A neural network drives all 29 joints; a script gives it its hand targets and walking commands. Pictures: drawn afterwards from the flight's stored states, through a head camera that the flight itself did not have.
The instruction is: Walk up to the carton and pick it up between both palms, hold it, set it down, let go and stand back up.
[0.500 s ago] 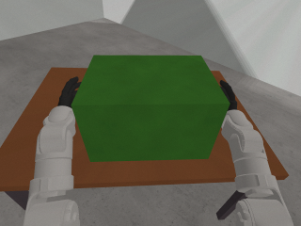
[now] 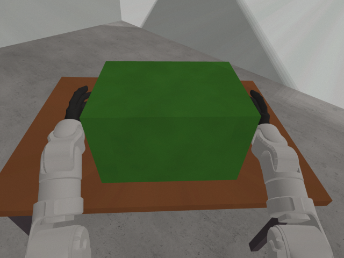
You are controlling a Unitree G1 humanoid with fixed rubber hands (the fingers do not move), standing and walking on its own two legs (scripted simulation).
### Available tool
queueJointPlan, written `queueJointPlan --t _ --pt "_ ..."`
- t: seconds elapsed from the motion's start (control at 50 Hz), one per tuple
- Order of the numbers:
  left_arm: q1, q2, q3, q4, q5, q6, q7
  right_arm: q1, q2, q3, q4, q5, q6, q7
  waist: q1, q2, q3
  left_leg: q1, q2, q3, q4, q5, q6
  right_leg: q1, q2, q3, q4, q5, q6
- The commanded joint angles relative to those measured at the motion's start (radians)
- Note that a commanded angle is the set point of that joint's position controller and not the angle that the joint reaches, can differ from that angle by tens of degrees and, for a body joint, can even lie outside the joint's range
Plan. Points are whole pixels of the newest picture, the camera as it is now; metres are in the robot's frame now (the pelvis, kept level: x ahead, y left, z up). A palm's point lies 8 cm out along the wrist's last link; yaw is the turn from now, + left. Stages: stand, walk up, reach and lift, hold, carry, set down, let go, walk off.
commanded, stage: hold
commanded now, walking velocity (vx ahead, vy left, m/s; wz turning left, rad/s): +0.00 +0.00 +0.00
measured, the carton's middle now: (169, 118) +0.40 +0.00 +0.14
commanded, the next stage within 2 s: none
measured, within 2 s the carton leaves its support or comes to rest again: neither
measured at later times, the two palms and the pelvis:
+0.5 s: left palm (78, 123) +0.36 +0.20 +0.16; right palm (260, 125) +0.35 -0.21 +0.17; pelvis +0.00 +0.00 +0.00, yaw +0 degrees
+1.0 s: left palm (77, 123) +0.36 +0.20 +0.17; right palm (259, 125) +0.35 -0.21 +0.17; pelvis +0.00 +0.00 +0.00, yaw +0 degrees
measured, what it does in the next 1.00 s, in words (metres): stands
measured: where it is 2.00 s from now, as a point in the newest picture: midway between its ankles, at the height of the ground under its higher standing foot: outside the picture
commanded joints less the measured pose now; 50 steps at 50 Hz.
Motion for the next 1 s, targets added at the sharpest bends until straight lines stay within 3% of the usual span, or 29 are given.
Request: queueJointPlan --t 0.0,0.02,0.06,0.08,0.1,0.14,0.16,0.26,0.28,0.38,0.42,0.44,0.46,0.48,0.54,0.58,0.62,0.64,0.66,0.7,0.72,0.74,0.76,0.84,0.86,0.88,0.92,0.94,0.98 --pt "-0.687 -0.526 -0.488 -0.283 -0.175 -0.077 -0.129 -0.851 0.535 0.451 -0.419 0.130 -0.090 0.153 -0.007 0.032 -0.490 0.130 -0.041 0.042 -0.012 0.225 -0.026 0.188 0.038 -0.024 0.012 0.222 -0.002" --pt "-0.685 -0.526 -0.502 -0.307 -0.179 -0.077 -0.122 -0.837 0.516 0.452 -0.412 0.144 -0.088 0.155 -0.012 0.061 -0.508 0.151 -0.037 0.035 -0.001 0.263 -0.040 0.186 0.042 -0.027 0.018 0.233 -0.007" --pt "-0.663 -0.521 -0.486 -0.241 -0.172 -0.069 -0.123 -0.871 0.508 0.441 -0.425 0.125 -0.087 0.154 -0.005 0.029 -0.477 0.123 -0.041 0.041 -0.009 0.205 -0.028 0.172 0.041 -0.026 0.007 0.198 -0.003" --pt "-0.683 -0.520 -0.489 -0.273 -0.172 -0.076 -0.122 -0.822 0.510 0.432 -0.380 0.120 -0.079 0.156 -0.024 0.030 -0.459 0.127 -0.038 0.038 -0.021 0.191 -0.030 0.165 0.042 -0.026 0.007 0.188 -0.003" --pt "-0.697 -0.514 -0.477 -0.272 -0.163 -0.074 -0.119 -0.827 0.505 0.431 -0.351 0.123 -0.076 0.166 -0.006 0.051 -0.434 0.128 -0.033 0.038 -0.032 0.173 -0.034 0.139 0.042 -0.031 0.003 0.138 -0.008" --pt "-0.709 -0.523 -0.487 -0.275 -0.160 -0.070 -0.121 -0.812 0.511 0.411 -0.320 0.102 -0.077 0.173 -0.028 0.056 -0.407 0.134 -0.029 0.037 -0.036 0.158 -0.036 0.119 0.038 -0.030 -0.004 0.123 -0.007" --pt "-0.679 -0.530 -0.479 -0.249 -0.150 -0.062 -0.122 -0.836 0.515 0.424 -0.338 0.105 -0.085 0.174 -0.008 0.054 -0.400 0.134 -0.028 0.040 -0.029 0.184 -0.033 0.124 0.038 -0.030 -0.005 0.150 -0.008" --pt "-0.682 -0.515 -0.492 -0.297 -0.173 -0.075 -0.123 -0.848 0.530 0.463 -0.405 0.140 -0.091 0.154 -0.014 0.037 -0.507 0.141 -0.046 0.040 0.007 0.265 -0.028 0.203 0.036 -0.021 0.024 0.289 0.010" --pt "-0.662 -0.520 -0.489 -0.301 -0.172 -0.073 -0.121 -0.859 0.535 0.477 -0.440 0.149 -0.094 0.153 0.002 0.034 -0.512 0.132 -0.045 0.038 0.008 0.271 -0.024 0.214 0.036 -0.020 0.025 0.292 0.009" --pt "-0.690 -0.515 -0.478 -0.279 -0.173 -0.069 -0.119 -0.879 0.530 0.466 -0.417 0.140 -0.089 0.162 0.017 0.021 -0.500 0.114 -0.042 0.045 -0.017 0.187 -0.019 0.181 0.038 -0.024 0.012 0.193 0.003" --pt "-0.687 -0.519 -0.492 -0.263 -0.181 -0.071 -0.114 -0.880 0.526 0.442 -0.408 0.130 -0.089 0.163 0.000 0.027 -0.477 0.114 -0.038 0.041 -0.025 0.155 -0.017 0.152 0.039 -0.025 0.005 0.164 0.002" --pt "-0.709 -0.526 -0.496 -0.260 -0.181 -0.072 -0.112 -0.862 0.517 0.424 -0.371 0.125 -0.084 0.167 -0.008 0.059 -0.450 0.114 -0.035 0.042 -0.030 0.130 -0.024 0.126 0.036 -0.023 -0.001 0.123 -0.006" --pt "-0.695 -0.528 -0.485 -0.248 -0.173 -0.067 -0.112 -0.874 0.527 0.434 -0.374 0.123 -0.086 0.171 0.007 0.038 -0.443 0.114 -0.034 0.040 -0.031 0.131 -0.014 0.126 0.037 -0.025 -0.004 0.115 -0.004" --pt "-0.716 -0.516 -0.473 -0.245 -0.163 -0.068 -0.114 -0.852 0.524 0.426 -0.320 0.113 -0.080 0.171 -0.001 0.040 -0.428 0.106 -0.036 0.046 -0.034 0.130 -0.015 0.131 0.033 -0.020 -0.001 0.129 -0.003" --pt "-0.705 -0.528 -0.486 -0.260 -0.169 -0.070 -0.117 -0.856 0.536 0.445 -0.347 0.128 -0.086 0.167 -0.002 0.055 -0.467 0.116 -0.037 0.044 -0.022 0.179 -0.021 0.162 0.034 -0.020 0.013 0.189 -0.001" --pt "-0.662 -0.518 -0.462 -0.202 -0.150 -0.062 -0.129 -0.865 0.531 0.434 -0.353 0.114 -0.085 0.157 -0.005 0.023 -0.435 0.107 -0.044 0.049 -0.021 0.169 -0.010 0.175 0.030 -0.015 0.005 0.216 0.006" --pt "-0.711 -0.506 -0.452 -0.221 -0.152 -0.074 -0.138 -0.866 0.550 0.430 -0.333 0.108 -0.083 0.151 -0.015 0.011 -0.442 0.074 -0.048 0.053 -0.035 0.132 -0.005 0.207 0.025 -0.013 0.015 0.226 0.013" --pt "-0.675 -0.520 -0.468 -0.241 -0.164 -0.074 -0.138 -0.877 0.555 0.450 -0.405 0.118 -0.094 0.147 -0.004 0.019 -0.491 0.090 -0.047 0.049 -0.018 0.192 -0.011 0.237 0.029 -0.013 0.025 0.282 0.013" --pt "-0.695 -0.516 -0.489 -0.282 -0.178 -0.082 -0.136 -0.853 0.548 0.450 -0.411 0.125 -0.090 0.141 -0.021 0.039 -0.522 0.105 -0.051 0.046 -0.004 0.229 -0.023 0.245 0.030 -0.013 0.037 0.326 0.015" --pt "-0.655 -0.500 -0.486 -0.293 -0.178 -0.081 -0.131 -0.836 0.526 0.469 -0.450 0.141 -0.084 0.135 -0.014 0.036 -0.535 0.133 -0.053 0.039 0.015 0.292 -0.031 0.246 0.035 -0.017 0.040 0.368 0.017" --pt "-0.685 -0.484 -0.476 -0.303 -0.171 -0.082 -0.131 -0.812 0.521 0.458 -0.403 0.135 -0.070 0.136 -0.024 0.026 -0.498 0.132 -0.050 0.040 0.003 0.266 -0.033 0.225 0.036 -0.021 0.036 0.336 0.020" --pt "-0.651 -0.488 -0.467 -0.264 -0.167 -0.072 -0.136 -0.839 0.525 0.459 -0.443 0.134 -0.077 0.137 -0.011 0.013 -0.473 0.116 -0.051 0.041 0.001 0.248 -0.025 0.219 0.034 -0.024 0.026 0.321 0.019" --pt "-0.646 -0.488 -0.476 -0.298 -0.161 -0.072 -0.136 -0.783 0.515 0.455 -0.402 0.132 -0.069 0.137 -0.028 0.031 -0.467 0.130 -0.047 0.041 -0.006 0.259 -0.036 0.223 0.038 -0.023 0.028 0.324 0.012" --pt "-0.660 -0.506 -0.490 -0.311 -0.178 -0.069 -0.128 -0.859 0.514 0.466 -0.462 0.144 -0.089 0.153 -0.002 0.021 -0.492 0.144 -0.039 0.039 -0.003 0.252 -0.028 0.185 0.040 -0.029 0.012 0.244 0.004" --pt "-0.646 -0.514 -0.494 -0.291 -0.170 -0.066 -0.126 -0.814 0.504 0.447 -0.420 0.139 -0.081 0.152 -0.018 0.051 -0.450 0.152 -0.037 0.036 -0.006 0.245 -0.038 0.165 0.039 -0.028 0.007 0.235 -0.001" --pt "-0.635 -0.513 -0.478 -0.279 -0.165 -0.062 -0.126 -0.826 0.500 0.448 -0.419 0.136 -0.080 0.157 0.001 0.044 -0.430 0.144 -0.036 0.037 -0.011 0.233 -0.036 0.156 0.042 -0.029 0.001 0.203 -0.003" --pt "-0.656 -0.512 -0.478 -0.255 -0.153 -0.057 -0.126 -0.821 0.494 0.420 -0.378 0.116 -0.077 0.165 -0.016 0.049 -0.397 0.133 -0.031 0.041 -0.029 0.164 -0.031 0.129 0.038 -0.030 -0.011 0.130 -0.009" --pt "-0.691 -0.505 -0.466 -0.261 -0.145 -0.061 -0.127 -0.827 0.504 0.422 -0.342 0.111 -0.076 0.167 -0.009 0.050 -0.393 0.118 -0.034 0.046 -0.038 0.137 -0.025 0.125 0.031 -0.030 -0.009 0.114 -0.004" --pt "-0.675 -0.529 -0.508 -0.307 -0.174 -0.066 -0.121 -0.843 0.521 0.451 -0.420 0.133 -0.094 0.163 -0.010 0.071 -0.489 0.158 -0.038 0.043 0.000 0.260 -0.039 0.172 0.039 -0.024 0.018 0.245 -0.004"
